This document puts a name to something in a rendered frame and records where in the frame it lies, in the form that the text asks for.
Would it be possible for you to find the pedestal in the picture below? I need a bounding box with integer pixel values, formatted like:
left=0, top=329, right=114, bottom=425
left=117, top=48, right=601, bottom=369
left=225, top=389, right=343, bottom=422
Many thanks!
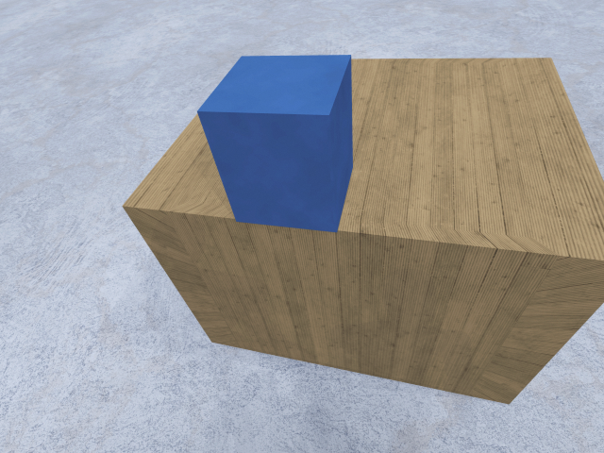
left=122, top=58, right=604, bottom=405

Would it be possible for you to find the carton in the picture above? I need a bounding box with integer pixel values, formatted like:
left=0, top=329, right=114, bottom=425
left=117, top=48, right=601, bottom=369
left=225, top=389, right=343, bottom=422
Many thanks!
left=197, top=55, right=353, bottom=232

